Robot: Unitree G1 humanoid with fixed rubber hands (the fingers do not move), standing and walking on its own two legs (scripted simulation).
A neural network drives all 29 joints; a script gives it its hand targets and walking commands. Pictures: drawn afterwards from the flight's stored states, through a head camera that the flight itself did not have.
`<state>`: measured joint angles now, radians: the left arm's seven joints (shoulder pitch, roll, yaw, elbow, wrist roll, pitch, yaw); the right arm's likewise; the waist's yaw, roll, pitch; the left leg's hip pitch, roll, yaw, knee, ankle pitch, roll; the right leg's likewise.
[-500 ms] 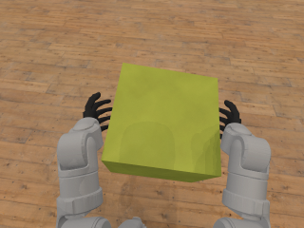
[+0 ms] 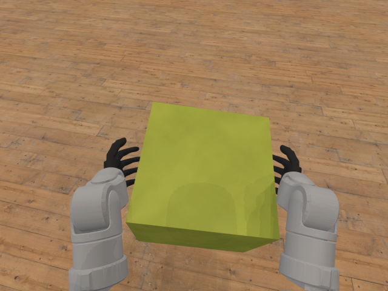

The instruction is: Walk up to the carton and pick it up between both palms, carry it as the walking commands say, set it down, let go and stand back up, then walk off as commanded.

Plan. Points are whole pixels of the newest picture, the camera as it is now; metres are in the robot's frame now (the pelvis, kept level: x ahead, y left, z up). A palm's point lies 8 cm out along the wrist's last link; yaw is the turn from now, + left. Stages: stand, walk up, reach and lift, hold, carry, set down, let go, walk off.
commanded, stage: carry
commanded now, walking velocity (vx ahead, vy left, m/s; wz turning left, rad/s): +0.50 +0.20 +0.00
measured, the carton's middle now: (201, 181) +0.36 +0.02 +0.05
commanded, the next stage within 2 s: none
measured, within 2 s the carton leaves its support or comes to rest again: neither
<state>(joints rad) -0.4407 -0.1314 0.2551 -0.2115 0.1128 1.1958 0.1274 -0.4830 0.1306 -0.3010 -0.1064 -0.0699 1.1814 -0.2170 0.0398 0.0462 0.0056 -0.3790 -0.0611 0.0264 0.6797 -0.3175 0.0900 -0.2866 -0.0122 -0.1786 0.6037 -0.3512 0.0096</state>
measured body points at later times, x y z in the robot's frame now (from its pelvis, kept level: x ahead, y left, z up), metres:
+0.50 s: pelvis +0.15 +0.12 +0.01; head +0.13 +0.11 +0.46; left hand +0.43 +0.30 +0.12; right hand +0.45 -0.03 +0.10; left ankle +0.10 +0.17 -0.72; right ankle +0.16 +0.01 -0.70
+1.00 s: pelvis +0.35 +0.25 +0.01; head +0.34 +0.24 +0.46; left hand +0.63 +0.43 +0.10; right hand +0.66 +0.10 +0.09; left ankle +0.37 +0.32 -0.72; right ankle +0.27 +0.11 -0.66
